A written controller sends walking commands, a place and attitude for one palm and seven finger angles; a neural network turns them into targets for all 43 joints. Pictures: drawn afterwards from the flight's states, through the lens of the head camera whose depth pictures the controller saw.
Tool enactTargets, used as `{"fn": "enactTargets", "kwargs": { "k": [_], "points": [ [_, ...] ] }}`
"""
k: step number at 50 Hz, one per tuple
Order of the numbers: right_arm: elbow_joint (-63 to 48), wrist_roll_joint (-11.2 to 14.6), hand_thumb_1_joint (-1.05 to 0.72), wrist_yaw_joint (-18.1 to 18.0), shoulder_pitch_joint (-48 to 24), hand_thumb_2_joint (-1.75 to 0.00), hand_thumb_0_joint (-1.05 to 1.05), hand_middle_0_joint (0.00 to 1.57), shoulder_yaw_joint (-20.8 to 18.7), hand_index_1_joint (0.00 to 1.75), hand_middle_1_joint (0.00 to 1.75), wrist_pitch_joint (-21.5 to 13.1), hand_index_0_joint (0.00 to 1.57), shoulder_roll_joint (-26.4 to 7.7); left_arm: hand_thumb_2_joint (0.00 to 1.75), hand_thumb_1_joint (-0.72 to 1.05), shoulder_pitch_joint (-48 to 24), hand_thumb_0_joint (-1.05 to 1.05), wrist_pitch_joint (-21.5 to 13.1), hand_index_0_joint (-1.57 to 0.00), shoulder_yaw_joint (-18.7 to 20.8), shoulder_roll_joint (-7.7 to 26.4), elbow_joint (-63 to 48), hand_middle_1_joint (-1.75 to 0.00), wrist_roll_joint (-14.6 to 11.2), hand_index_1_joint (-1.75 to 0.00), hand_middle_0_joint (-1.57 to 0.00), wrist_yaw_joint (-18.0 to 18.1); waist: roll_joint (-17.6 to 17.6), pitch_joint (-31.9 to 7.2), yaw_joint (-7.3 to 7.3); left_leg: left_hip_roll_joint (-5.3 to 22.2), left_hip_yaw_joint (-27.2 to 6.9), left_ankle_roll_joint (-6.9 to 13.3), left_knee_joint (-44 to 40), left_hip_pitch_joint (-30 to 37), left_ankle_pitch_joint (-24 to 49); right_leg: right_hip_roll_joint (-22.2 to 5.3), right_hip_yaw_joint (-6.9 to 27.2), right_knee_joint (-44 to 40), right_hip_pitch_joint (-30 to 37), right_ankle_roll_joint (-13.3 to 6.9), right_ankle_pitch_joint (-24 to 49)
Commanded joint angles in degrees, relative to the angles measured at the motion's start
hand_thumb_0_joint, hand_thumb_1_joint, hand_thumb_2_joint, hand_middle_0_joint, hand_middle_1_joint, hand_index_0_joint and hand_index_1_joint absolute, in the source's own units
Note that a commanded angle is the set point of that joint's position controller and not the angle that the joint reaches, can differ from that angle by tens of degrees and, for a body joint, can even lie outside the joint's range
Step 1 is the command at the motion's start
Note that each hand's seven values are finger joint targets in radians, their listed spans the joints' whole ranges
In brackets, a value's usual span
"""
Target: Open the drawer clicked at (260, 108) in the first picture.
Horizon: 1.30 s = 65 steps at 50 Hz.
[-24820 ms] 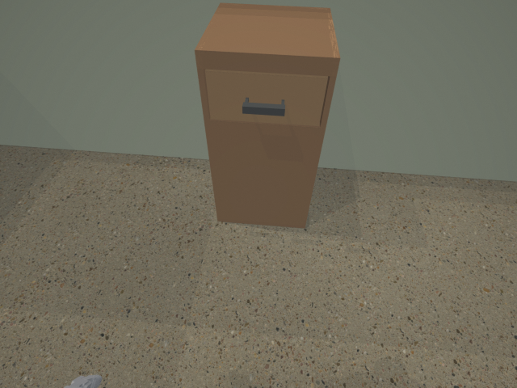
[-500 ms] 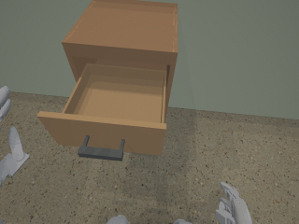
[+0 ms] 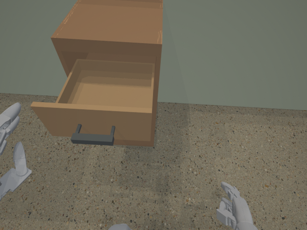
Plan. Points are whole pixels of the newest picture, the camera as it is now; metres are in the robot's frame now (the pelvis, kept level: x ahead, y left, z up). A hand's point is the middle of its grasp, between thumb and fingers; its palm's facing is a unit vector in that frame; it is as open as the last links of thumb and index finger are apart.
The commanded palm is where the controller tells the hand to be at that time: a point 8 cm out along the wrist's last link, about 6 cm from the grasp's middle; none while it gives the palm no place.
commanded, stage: stop stepping back and stand still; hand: left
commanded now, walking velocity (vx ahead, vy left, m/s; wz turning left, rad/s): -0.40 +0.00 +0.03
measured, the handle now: (94, 133) +0.42 +0.22 -0.08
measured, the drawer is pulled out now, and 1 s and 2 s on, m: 0.30 0.30 0.30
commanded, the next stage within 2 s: let the arm hang, fingers relaxed in 1.44 s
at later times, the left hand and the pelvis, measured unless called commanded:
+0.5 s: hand out of the picture +0.08 +0.23 +0.16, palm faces +0.43 -0.82 -0.39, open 7.4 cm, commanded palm +0.01 +0.28 +0.17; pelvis -0.10 -0.01 -0.01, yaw +3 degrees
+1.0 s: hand out of the picture +0.08 +0.23 +0.15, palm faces +0.36 -0.81 -0.46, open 7.4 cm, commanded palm +0.02 +0.27 +0.17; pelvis -0.10 -0.01 +0.00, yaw +3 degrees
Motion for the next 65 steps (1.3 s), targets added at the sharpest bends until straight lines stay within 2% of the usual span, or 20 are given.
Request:
{"fn": "enactTargets", "kwargs": {
  "k": [1, 2, 5, 7, 12, 14, 16, 18, 21, 23, 25, 27, 31, 34, 38, 43, 46, 49, 53, 65],
  "points": [
    [-9.6, -0.6, -0.90, -2.2, -4.7, -0.90, 0.00, 0.20, -1.4, 0.30, 0.30, -1.1, 0.20, -5.8, 0.90, 0.90, -0.3, 0.00, -1.5, -0.20, 6.1, 7.7, -10.8, -0.30, 0.1, -0.30, -0.20, 3.4, -3.8, -9.4, -1.09, 1.2, 0.7, 0.5, -26.6, 4.3, 5.9, -12.1, 6.1, -0.2, 13.3, -3.0, 46.4],
    [-9.6, -0.6, -0.90, -2.1, -2.8, -0.90, 0.00, 0.20, -2.3, 0.30, 0.30, -1.0, 0.20, -6.4, 0.90, 0.90, 0.8, 0.00, -1.3, -0.20, 6.0, 7.8, -12.2, -0.30, 0.1, -0.30, -0.20, 3.6, -1.7, -11.1, -1.59, 1.8, 1.8, 1.4, -33.7, 11.0, 16.5, -10.7, 4.9, 1.3, 12.3, -1.1, 39.1],
    [-12.2, 0.6, -0.90, -0.8, -1.4, -0.90, 0.00, 0.20, -4.7, 0.30, 0.30, -3.1, 0.20, -9.4, 0.90, 0.90, 3.6, 0.00, -1.7, -0.20, 6.2, 8.9, -18.1, -0.30, -0.5, -0.30, -0.20, 3.3, 10.1, -13.7, 0.98, 14.9, -5.0, 5.3, -34.6, 21.7, 42.7, -3.5, 1.3, 6.3, 4.4, 2.8, 4.9],
    [-12.2, -0.9, -0.90, -0.3, -2.5, -0.90, 0.00, 0.20, -3.6, 0.30, 0.30, -4.4, 0.20, -6.9, 0.90, 0.90, 4.0, 0.00, -1.5, -0.20, 8.6, 10.2, -18.3, -0.30, -0.3, -0.30, -0.20, 3.7, 19.4, -10.8, 0.13, 16.6, -10.0, 7.1, -36.2, 15.0, 38.7, -1.8, -0.3, 10.9, 1.6, 2.9, -8.6],
    [-9.7, 0.3, -0.90, 0.2, -0.4, -0.90, 0.00, 0.20, -3.0, 0.30, 0.30, -5.9, 0.20, -8.6, 0.90, 0.90, 0.8, 0.00, -1.3, -0.20, 7.2, 8.2, -13.7, -0.30, -0.4, -0.30, -0.20, 4.1, 9.7, -4.1, -0.61, 11.1, -6.0, 5.8, -33.6, 3.1, 8.3, -2.1, 0.2, -2.5, 11.6, 3.2, 0.3],
    [-9.9, 0.2, -0.90, 0.0, -0.4, -0.90, 0.00, 0.20, -3.6, 0.30, 0.30, -5.2, 0.20, -9.3, 0.90, 0.90, -1.6, 0.00, -0.9, -0.20, 6.9, 8.3, -10.7, -0.30, -0.1, -0.30, -0.20, 3.7, 2.6, -1.6, -0.65, 5.0, -1.6, 4.0, -27.0, 4.5, -5.2, -5.7, 8.7, -11.3, 2.4, 1.0, -16.2],
    [-8.9, -0.3, -0.90, -0.2, 1.8, -0.90, 0.00, 0.20, -3.7, 0.30, 0.30, -4.3, 0.20, -9.3, 0.90, 0.90, -4.2, 0.00, -0.3, -0.20, 4.6, 7.3, -8.9, -0.30, 0.2, -0.30, -0.20, 3.5, -3.0, 0.7, -1.52, 0.3, 1.8, 3.3, -11.1, 9.6, -1.8, -13.1, 19.2, -18.8, -10.8, -3.7, -30.0],
    [-7.6, -0.6, -0.90, 0.1, 1.7, -0.90, 0.00, 0.20, -3.2, 0.30, 0.30, -4.0, 0.20, -8.7, 0.90, 0.90, -7.2, 0.00, 0.2, -0.20, 3.7, 7.0, -7.8, -0.30, 0.1, -0.30, -0.20, 3.3, -7.9, -1.4, -1.99, 0.9, 1.6, 3.8, -6.8, 13.5, 2.8, -15.9, 17.8, -18.6, -13.1, -5.1, -25.9],
    [-8.0, -0.8, -0.90, -0.6, 0.9, -0.90, 0.00, 0.20, -2.0, 0.30, 0.30, -4.5, 0.20, -8.2, 0.90, 0.90, -7.3, 0.00, 0.1, -0.20, 3.1, 6.7, -7.9, -0.30, 1.0, -0.30, -0.20, 3.6, 0.8, 0.2, -1.82, 2.9, 0.2, 5.3, -28.9, 16.5, 0.2, -9.1, 9.0, -10.1, -11.5, -2.2, -23.8],
    [-9.2, -1.3, -0.90, -0.7, 0.8, -0.90, 0.00, 0.20, -3.0, 0.30, 0.30, -5.5, 0.20, -10.1, 0.90, 0.90, -6.5, 0.00, -0.9, -0.20, 3.6, 6.9, -11.8, -0.30, 1.3, -0.30, -0.20, 3.8, 13.9, 0.1, -0.73, 12.6, -14.5, 9.3, -42.4, 12.1, -5.6, 1.1, 1.5, 8.1, -5.3, 1.3, -13.0],
    [-9.6, -1.2, -0.90, -0.4, 0.1, -0.90, 0.00, 0.20, -2.8, 0.30, 0.30, -5.3, 0.20, -7.7, 0.90, 0.90, -4.3, 0.00, -0.6, -0.20, 5.7, 8.1, -10.8, -0.30, 1.8, -0.30, -0.20, 3.8, 18.0, -0.8, -0.95, 17.8, -21.0, 12.2, -48.7, 1.1, -18.5, 2.2, -0.6, 27.2, -1.6, 2.8, -11.3],
    [-9.1, -0.9, -0.90, 0.2, -0.5, -0.90, 0.00, 0.20, -2.7, 0.30, 0.30, -5.8, 0.20, -7.5, 0.90, 0.90, -3.3, 0.00, -0.5, -0.20, 5.1, 7.6, -9.6, -0.30, 1.9, -0.30, -0.20, 3.3, 13.9, 2.9, -0.06, 15.8, -14.8, 12.2, -45.2, -2.6, -11.5, 1.0, -0.5, 24.5, -0.4, 2.4, -11.2],
    [-7.9, -0.9, -0.90, 0.0, 0.2, -0.90, 0.00, 0.20, -2.5, 0.30, 0.30, -5.6, 0.20, -8.9, 0.90, 0.90, -4.4, 0.00, -1.3, -0.20, 5.5, 8.1, -8.4, -0.30, 1.2, -0.30, -0.20, 2.8, 8.5, 1.0, -0.06, 9.4, -6.4, 7.5, -32.7, -1.0, -2.2, -0.8, -1.4, -6.0, 11.6, 1.4, -4.9],
    [-7.6, 0.5, -0.90, 0.6, 2.0, -0.90, 0.00, 0.20, -4.5, 0.30, 0.30, -4.9, 0.20, -8.7, 0.90, 0.90, -6.9, 0.00, -2.0, -0.20, 6.0, 8.6, -6.6, -0.30, 0.1, -0.30, -0.20, 2.3, -10.9, -1.6, -0.62, 0.5, 0.8, 3.1, -0.6, -3.2, 1.9, -19.9, 28.4, -20.3, 6.8, -7.5, -14.0],
    [-7.6, -0.3, -0.90, 0.6, 0.3, -0.90, 0.00, 0.20, -3.3, 0.30, 0.30, -3.8, 0.20, -7.4, 0.90, 0.90, -2.2, 0.00, -2.9, -0.20, 5.6, 7.6, -5.3, -0.30, 0.3, -0.30, -0.20, 2.3, -1.1, -2.1, -1.14, 3.1, 0.3, 2.7, -7.7, 1.0, 7.6, -16.0, 13.6, -14.3, 6.9, -7.2, 8.3],
    [-8.7, -0.3, -0.90, -0.1, -0.2, -0.90, 0.00, 0.20, -2.9, 0.30, 0.30, -5.0, 0.20, -7.2, 0.90, 0.90, -1.3, 0.00, -2.5, -0.20, 4.7, 7.6, -8.9, -0.30, 0.4, -0.30, -0.20, 3.3, -0.6, -2.4, 0.06, 2.1, 3.5, 4.3, -31.4, 15.0, 14.2, -11.8, 8.2, -12.6, 5.9, -2.5, 3.7],
    [-10.4, 0.1, -0.90, -0.2, -0.4, -0.90, 0.00, 0.20, -4.2, 0.30, 0.30, -5.4, 0.20, -9.8, 0.90, 0.90, -2.5, 0.00, -2.7, -0.20, 4.5, 8.2, -13.0, -0.30, 0.0, -0.30, -0.20, 3.2, 7.5, -4.7, 0.91, 9.7, -4.0, 6.1, -34.2, 19.3, 27.8, -5.4, 3.8, -4.4, 8.1, 1.8, 10.3],
    [-10.1, 0.3, -0.90, -0.2, -0.3, -0.90, 0.00, 0.20, -3.4, 0.30, 0.30, -4.9, 0.20, -8.4, 0.90, 0.90, -0.2, 0.00, -1.9, -0.20, 6.9, 9.0, -11.4, -0.30, 0.0, -0.30, -0.20, 3.1, 10.8, -4.7, 0.43, 9.4, -3.9, 5.4, -34.3, 18.1, 26.1, -3.4, 2.4, -4.1, 7.6, 1.8, 8.5],
    [-10.0, 0.5, -0.90, 0.1, -0.1, -0.90, 0.00, 0.20, -3.2, 0.30, 0.30, -4.9, 0.20, -8.5, 0.90, 0.90, -0.4, 0.00, -1.6, -0.20, 5.0, 7.0, -10.1, -0.30, -0.5, -0.30, -0.20, 2.9, 6.1, -5.2, -0.20, 8.7, -3.6, 4.7, -33.2, 15.7, 26.9, -3.3, 2.1, -4.5, 10.5, 1.9, 13.8],
    [-10.8, -0.1, -0.90, -0.2, -1.1, -0.90, 0.00, 0.20, -2.0, 0.30, 0.30, -3.5, 0.20, -7.9, 0.90, 0.90, -2.1, 0.00, 0.0, -0.20, 4.9, 7.5, -10.7, -0.30, -1.0, -0.30, -0.20, 2.6, 6.3, -5.4, -0.23, 7.9, -3.1, 3.7, -34.9, 16.1, 25.1, -2.6, 1.3, -6.1, 10.3, 1.9, 13.1]
  ]
}}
